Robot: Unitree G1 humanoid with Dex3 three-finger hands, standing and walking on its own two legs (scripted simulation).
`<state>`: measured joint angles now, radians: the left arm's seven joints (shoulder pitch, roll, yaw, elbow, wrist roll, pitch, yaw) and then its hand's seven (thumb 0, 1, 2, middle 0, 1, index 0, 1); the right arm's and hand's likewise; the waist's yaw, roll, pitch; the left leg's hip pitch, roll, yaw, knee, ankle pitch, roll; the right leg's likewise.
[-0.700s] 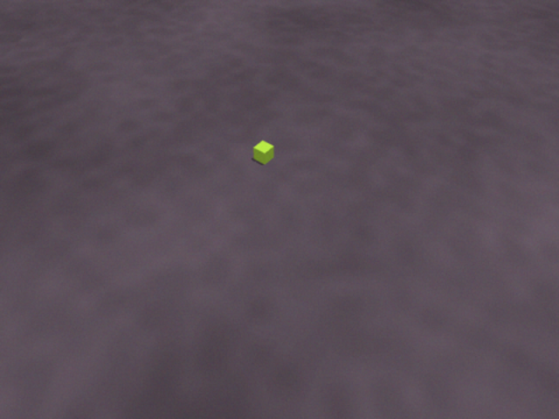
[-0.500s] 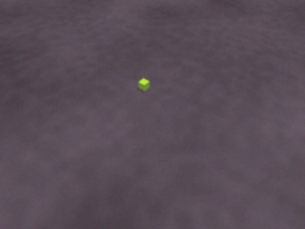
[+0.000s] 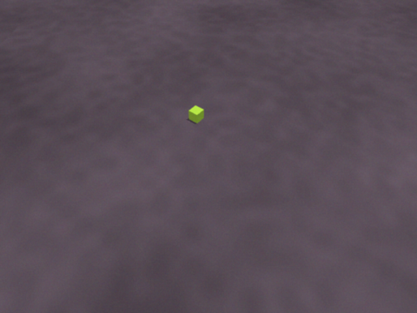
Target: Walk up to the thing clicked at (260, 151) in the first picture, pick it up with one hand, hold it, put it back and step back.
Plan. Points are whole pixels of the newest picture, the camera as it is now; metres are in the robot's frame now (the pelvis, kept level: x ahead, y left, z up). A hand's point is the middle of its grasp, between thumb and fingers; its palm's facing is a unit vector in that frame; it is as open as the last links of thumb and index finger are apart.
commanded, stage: stand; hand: left
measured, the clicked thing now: (196, 114) +1.53 +0.12 -0.74
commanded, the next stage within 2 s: walk up in 0.42 s
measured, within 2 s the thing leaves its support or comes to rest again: neither
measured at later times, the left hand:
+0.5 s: hand out of the picture +0.08 +0.25 -0.15, palm faces -0.04 -0.94 -0.33, open 7.4 cm
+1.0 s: hand (132, 297) +0.18 +0.17 -0.14, palm faces -0.01 -0.92 -0.38, open 7.4 cm
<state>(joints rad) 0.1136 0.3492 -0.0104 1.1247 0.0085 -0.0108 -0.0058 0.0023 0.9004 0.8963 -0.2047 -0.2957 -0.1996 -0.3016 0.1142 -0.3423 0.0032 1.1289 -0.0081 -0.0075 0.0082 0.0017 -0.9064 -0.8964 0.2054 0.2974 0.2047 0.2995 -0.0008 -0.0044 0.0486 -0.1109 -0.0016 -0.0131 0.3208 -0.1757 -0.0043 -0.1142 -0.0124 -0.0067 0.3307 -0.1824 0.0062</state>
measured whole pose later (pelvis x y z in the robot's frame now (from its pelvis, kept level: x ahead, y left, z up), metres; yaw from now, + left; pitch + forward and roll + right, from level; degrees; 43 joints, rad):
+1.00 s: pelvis +0.16 -0.10 -0.01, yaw -3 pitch -3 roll -1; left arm 0.35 0.38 0.06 0.98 0.01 -0.08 -0.05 0.00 0.90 0.90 -0.21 -0.30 -0.20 -0.30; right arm 0.22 -0.43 -0.08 0.95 -0.02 -0.03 0.09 0.00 -0.91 -0.90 0.20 0.30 0.20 0.30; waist 0.04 0.06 0.04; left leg -0.52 0.03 -0.05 0.95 -0.23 0.01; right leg -0.08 0.01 -0.08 0.39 -0.27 -0.04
